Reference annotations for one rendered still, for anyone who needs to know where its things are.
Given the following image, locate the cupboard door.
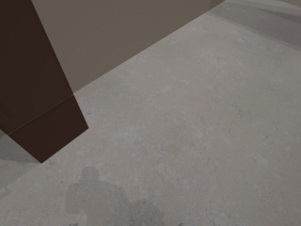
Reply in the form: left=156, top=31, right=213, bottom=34
left=0, top=0, right=71, bottom=132

